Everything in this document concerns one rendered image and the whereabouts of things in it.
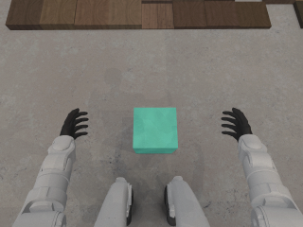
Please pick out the right robot forearm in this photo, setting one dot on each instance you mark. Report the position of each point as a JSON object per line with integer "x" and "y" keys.
{"x": 266, "y": 188}

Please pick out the robot right upper arm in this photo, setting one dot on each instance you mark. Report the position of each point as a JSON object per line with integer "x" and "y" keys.
{"x": 270, "y": 216}

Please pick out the carton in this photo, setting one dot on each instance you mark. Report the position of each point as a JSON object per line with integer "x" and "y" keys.
{"x": 155, "y": 130}

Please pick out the robot left upper arm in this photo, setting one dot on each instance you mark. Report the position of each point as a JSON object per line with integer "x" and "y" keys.
{"x": 42, "y": 219}

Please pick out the right robot shin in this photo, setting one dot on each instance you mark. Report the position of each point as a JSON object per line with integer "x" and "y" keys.
{"x": 171, "y": 208}

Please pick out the robot left hand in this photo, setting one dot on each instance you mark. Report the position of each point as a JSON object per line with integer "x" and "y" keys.
{"x": 69, "y": 125}

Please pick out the left robot foot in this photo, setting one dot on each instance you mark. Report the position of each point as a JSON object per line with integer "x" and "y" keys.
{"x": 129, "y": 218}

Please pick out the left robot forearm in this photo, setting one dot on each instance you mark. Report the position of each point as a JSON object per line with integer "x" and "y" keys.
{"x": 49, "y": 191}

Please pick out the robot right hand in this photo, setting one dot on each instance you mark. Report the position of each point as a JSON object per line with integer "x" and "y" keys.
{"x": 242, "y": 127}

